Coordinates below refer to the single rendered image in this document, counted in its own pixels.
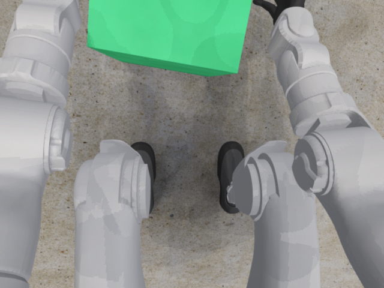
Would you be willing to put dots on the left robot upper arm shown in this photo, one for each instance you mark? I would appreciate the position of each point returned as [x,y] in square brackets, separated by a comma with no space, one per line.
[35,141]

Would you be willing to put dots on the robot right hand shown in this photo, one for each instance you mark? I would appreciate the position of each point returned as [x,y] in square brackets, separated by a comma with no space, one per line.
[275,11]

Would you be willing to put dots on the carton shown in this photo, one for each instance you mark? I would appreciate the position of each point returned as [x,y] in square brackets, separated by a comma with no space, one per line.
[202,37]

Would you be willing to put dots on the robot right thigh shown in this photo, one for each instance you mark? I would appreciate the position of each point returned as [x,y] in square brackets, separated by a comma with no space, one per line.
[286,244]

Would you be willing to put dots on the left robot shin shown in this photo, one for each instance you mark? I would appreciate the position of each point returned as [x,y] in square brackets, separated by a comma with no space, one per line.
[81,180]

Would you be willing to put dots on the right robot upper arm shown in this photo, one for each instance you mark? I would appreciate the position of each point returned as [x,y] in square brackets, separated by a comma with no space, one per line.
[344,168]

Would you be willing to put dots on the robot right forearm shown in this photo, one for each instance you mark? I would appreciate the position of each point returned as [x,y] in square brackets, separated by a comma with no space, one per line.
[315,97]

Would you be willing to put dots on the robot left forearm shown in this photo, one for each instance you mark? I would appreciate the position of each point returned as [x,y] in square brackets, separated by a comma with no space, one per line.
[39,50]

